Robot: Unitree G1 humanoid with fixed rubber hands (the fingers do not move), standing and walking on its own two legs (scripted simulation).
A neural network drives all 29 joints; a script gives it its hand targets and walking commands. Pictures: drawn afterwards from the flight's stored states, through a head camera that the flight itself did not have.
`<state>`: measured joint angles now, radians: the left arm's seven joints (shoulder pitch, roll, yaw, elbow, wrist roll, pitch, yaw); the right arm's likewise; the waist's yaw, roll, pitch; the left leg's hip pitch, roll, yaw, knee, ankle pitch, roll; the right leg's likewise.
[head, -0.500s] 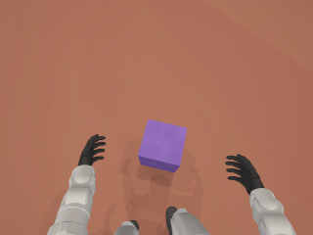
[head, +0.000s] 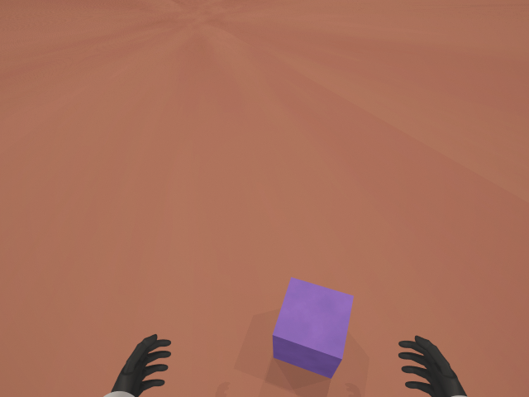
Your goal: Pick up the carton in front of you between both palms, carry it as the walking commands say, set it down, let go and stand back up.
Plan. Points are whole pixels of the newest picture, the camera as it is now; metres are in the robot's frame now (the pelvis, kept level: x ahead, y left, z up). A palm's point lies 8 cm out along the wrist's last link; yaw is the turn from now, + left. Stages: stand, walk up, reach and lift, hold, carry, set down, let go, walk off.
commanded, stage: let go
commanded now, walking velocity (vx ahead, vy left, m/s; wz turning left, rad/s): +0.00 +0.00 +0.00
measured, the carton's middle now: (311, 328) +0.45 -0.10 -0.65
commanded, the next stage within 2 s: stand in 0.34 s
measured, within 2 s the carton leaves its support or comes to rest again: neither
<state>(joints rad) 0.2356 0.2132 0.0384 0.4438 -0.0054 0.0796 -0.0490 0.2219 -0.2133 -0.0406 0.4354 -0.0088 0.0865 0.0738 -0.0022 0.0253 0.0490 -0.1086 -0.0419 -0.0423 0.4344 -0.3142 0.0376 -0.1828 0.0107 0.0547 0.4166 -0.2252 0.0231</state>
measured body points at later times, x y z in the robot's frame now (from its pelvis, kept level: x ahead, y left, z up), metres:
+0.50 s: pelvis -0.01 -0.03 -0.01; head +0.00 -0.05 +0.44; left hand +0.13 +0.25 -0.09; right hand +0.15 -0.30 -0.10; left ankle -0.05 +0.09 -0.74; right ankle +0.00 -0.14 -0.74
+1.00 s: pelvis +0.01 -0.04 +0.00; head +0.02 -0.06 +0.45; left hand +0.12 +0.26 -0.10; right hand +0.16 -0.32 -0.11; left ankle -0.05 +0.09 -0.74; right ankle +0.00 -0.14 -0.74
